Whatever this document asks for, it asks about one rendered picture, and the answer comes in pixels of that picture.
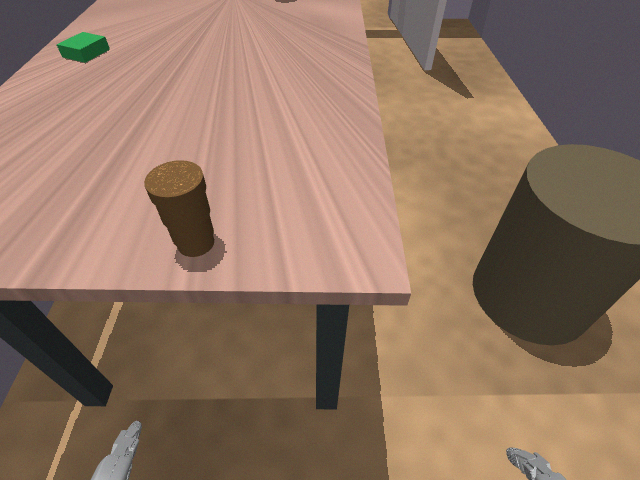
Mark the right robot hand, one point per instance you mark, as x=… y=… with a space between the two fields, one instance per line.
x=533 y=465

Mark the table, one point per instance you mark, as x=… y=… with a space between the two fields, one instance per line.
x=274 y=100

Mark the left robot hand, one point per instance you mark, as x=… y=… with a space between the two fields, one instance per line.
x=118 y=465

